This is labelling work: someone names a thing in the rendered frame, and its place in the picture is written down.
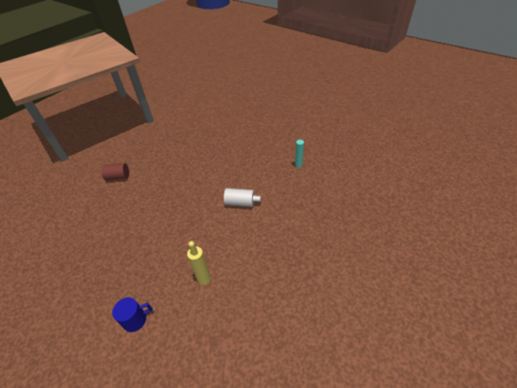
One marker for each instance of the sofa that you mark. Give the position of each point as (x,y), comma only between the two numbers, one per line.
(30,26)

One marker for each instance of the bookshelf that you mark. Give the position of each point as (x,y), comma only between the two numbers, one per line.
(376,24)

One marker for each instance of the coffee table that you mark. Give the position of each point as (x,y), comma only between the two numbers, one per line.
(54,69)

